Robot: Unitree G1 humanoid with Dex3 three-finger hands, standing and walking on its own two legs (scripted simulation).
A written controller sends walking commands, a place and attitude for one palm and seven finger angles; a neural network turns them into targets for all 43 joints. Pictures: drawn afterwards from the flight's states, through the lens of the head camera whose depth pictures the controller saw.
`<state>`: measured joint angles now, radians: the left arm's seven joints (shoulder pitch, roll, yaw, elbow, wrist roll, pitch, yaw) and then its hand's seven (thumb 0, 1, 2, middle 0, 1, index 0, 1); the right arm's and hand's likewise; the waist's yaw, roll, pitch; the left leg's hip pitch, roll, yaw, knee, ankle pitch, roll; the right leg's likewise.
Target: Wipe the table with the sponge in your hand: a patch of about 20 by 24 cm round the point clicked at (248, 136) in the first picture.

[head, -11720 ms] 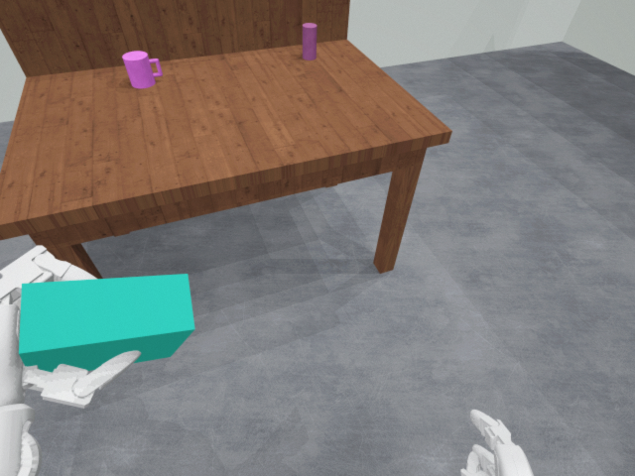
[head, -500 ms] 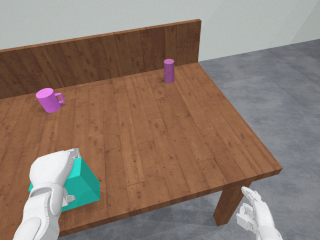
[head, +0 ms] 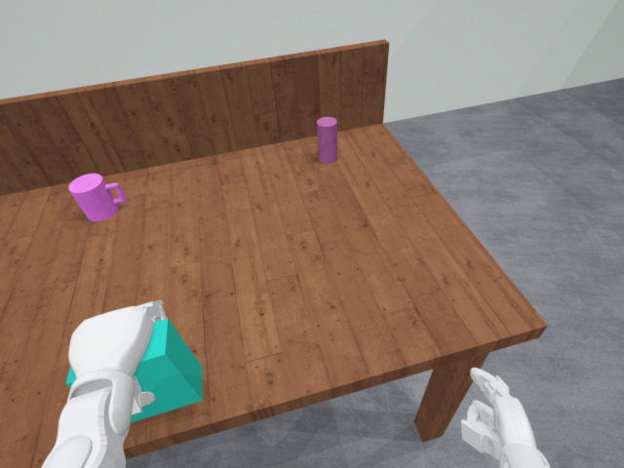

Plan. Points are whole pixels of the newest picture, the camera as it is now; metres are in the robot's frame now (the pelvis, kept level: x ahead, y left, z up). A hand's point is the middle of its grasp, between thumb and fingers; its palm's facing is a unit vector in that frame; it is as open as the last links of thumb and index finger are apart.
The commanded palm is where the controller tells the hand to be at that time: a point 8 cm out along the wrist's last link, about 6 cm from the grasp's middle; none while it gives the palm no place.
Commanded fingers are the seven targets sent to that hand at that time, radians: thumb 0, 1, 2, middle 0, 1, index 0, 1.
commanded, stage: move the sponge above the wiping area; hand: left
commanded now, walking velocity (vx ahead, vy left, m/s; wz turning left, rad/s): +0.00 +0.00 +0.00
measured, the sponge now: (149, 381) +0.21 +0.27 -0.02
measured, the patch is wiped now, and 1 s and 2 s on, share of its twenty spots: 0.00 0.00 0.00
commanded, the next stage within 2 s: lower the sponge onto the table in 0.78 s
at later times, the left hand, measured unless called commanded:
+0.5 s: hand (142, 357) +0.22 +0.28 +0.02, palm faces -0.04 -0.10 -0.99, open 9.5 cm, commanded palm +0.20 +0.26 +0.09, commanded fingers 0.00 0.10 1.30 -1.20 -1.60 -1.20 -1.60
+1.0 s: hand (135, 365) +0.21 +0.28 +0.02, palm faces -0.05 -0.12 -0.99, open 9.5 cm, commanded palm +0.19 +0.27 +0.09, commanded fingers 0.00 0.10 1.30 -1.20 -1.60 -1.20 -1.60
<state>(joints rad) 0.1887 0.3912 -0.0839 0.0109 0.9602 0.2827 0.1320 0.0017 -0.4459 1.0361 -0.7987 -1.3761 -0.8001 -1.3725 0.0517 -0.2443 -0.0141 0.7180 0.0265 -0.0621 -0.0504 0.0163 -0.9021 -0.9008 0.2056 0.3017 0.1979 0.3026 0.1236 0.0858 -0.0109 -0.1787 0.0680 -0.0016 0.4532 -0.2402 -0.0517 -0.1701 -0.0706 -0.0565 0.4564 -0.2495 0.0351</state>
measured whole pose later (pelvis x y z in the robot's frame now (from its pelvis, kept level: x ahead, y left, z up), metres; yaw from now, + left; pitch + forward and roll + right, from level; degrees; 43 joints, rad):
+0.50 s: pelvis +0.00 +0.00 +0.00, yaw +0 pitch -2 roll +0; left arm 0.13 0.38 -0.09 0.10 0.97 0.30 0.17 0.00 -0.45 1.04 -0.80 -1.38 -0.80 -1.37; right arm 0.06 -0.24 -0.01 0.73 0.03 -0.06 -0.06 0.02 -0.90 -0.90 0.21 0.30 0.20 0.30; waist 0.11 0.08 -0.02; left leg -0.19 0.07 0.00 0.46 -0.24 -0.05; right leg -0.19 -0.07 -0.05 0.48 -0.25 0.03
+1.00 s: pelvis +0.00 +0.00 +0.00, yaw +0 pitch -2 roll +0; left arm 0.20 0.38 -0.09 0.04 0.96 0.30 0.15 0.00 -0.45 1.04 -0.80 -1.38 -0.80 -1.37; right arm 0.05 -0.24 -0.02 0.72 0.03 -0.06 -0.05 0.02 -0.90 -0.90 0.21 0.30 0.20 0.30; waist 0.12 0.08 -0.02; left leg -0.19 0.07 0.00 0.47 -0.25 -0.05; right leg -0.18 -0.07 -0.05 0.47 -0.26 0.04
